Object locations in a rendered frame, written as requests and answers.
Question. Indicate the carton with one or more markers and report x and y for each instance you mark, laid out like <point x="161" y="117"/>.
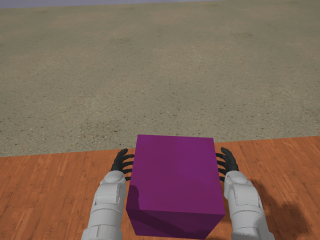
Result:
<point x="175" y="189"/>

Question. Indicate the robot right forearm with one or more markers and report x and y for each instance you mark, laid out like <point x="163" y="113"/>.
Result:
<point x="245" y="208"/>

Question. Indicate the right robot hand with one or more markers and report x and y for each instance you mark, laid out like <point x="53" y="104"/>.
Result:
<point x="229" y="164"/>

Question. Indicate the left robot hand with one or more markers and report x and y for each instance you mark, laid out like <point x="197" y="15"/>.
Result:
<point x="118" y="164"/>

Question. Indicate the robot left forearm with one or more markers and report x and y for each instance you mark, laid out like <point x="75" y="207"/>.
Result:
<point x="107" y="209"/>

